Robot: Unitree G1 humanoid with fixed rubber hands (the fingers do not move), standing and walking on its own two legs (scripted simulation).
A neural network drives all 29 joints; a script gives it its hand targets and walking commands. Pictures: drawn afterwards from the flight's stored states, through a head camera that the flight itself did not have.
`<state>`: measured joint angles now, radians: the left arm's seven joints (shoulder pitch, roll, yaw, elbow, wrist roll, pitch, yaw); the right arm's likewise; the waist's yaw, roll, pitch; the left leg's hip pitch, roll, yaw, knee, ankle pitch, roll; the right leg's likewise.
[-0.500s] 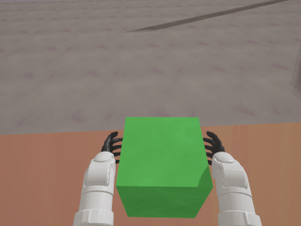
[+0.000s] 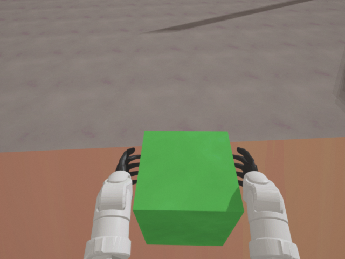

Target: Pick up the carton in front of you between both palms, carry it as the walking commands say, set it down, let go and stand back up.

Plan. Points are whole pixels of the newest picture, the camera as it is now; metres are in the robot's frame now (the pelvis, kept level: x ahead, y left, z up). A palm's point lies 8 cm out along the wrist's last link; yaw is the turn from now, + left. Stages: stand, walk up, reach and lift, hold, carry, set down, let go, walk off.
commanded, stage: hold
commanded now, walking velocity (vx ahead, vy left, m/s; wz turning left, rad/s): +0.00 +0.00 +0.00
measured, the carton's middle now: (185, 190) +0.30 +0.00 -0.03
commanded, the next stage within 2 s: carry in 0.62 s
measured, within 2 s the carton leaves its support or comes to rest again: neither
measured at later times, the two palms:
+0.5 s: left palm (123, 178) +0.28 +0.15 +0.04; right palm (250, 179) +0.29 -0.15 +0.05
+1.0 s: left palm (134, 145) +0.36 +0.13 +0.08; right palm (254, 145) +0.36 -0.17 +0.08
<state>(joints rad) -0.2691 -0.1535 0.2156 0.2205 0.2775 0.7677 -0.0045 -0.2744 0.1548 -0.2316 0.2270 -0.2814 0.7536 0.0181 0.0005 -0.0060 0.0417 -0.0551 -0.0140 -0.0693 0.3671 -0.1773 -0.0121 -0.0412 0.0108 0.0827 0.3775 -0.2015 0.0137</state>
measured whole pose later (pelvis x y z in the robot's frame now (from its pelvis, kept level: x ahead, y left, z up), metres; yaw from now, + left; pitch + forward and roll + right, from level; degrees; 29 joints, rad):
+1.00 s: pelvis +0.08 -0.01 +0.00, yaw +0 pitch +5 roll +2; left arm -0.18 -0.14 0.09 -0.17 0.14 1.08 0.09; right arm -0.19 0.10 -0.13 -0.16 -0.10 1.08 -0.06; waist 0.00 -0.03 -0.16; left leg -0.40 0.01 0.13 0.58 -0.36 -0.01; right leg -0.16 -0.05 -0.02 0.35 -0.28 0.00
